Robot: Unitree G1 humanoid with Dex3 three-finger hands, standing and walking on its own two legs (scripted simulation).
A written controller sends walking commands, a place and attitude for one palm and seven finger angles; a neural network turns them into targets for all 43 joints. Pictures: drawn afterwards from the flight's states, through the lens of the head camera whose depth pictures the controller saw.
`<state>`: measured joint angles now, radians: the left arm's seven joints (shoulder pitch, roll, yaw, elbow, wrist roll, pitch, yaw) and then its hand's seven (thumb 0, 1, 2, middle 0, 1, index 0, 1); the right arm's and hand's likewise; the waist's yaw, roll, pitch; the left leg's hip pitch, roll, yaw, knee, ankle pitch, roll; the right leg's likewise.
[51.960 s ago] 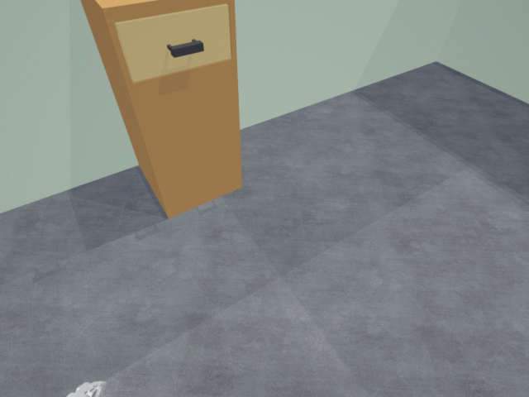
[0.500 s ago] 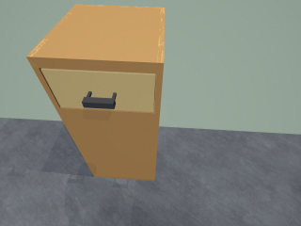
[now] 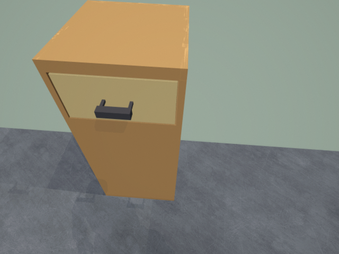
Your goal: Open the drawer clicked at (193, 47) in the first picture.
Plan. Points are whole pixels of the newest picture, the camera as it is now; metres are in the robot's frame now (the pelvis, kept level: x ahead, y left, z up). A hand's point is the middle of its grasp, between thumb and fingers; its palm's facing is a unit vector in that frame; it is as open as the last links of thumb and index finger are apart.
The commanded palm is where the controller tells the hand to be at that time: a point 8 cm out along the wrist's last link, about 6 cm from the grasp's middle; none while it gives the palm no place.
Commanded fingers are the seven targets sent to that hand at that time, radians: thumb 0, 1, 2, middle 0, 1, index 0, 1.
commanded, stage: raise the hand with hooked fingers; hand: left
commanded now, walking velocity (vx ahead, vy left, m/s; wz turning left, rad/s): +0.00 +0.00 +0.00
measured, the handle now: (115, 108) +0.51 +0.20 +0.03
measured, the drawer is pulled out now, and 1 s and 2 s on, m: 0.00 0.00 0.00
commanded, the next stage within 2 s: move the hooked fingers above the handle in 1.88 s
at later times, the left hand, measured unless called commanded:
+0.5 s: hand out of the picture +0.11 +0.20 -0.05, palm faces -0.04 -0.11 -0.99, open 9.1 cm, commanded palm +0.13 +0.22 +0.03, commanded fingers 0.00 0.27 0.63 -0.25 -0.70 -0.25 -0.70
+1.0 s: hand (63, 207) +0.20 +0.23 +0.05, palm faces +0.07 -0.09 -0.99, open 12.1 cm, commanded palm +0.18 +0.23 +0.12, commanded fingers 0.00 -0.31 0.38 -0.29 -1.08 -0.29 -1.08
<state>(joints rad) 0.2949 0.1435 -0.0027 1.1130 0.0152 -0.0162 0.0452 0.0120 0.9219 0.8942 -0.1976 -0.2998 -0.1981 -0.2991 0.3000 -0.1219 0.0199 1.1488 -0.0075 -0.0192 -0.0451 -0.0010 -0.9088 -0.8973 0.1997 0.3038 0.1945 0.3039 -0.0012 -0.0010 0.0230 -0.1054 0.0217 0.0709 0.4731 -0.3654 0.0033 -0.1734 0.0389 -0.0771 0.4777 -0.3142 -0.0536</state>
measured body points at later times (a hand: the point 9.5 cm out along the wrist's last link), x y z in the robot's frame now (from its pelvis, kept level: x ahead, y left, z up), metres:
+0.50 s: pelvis -0.07 -0.02 -0.03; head -0.04 -0.03 +0.42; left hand +0.11 +0.21 +0.00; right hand +0.20 -0.23 -0.08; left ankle -0.08 +0.11 -0.74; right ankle -0.04 -0.08 -0.74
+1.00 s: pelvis -0.06 +0.00 +0.00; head -0.04 -0.03 +0.44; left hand +0.19 +0.23 +0.11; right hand +0.10 -0.24 -0.12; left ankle -0.08 +0.11 -0.74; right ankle -0.04 -0.08 -0.74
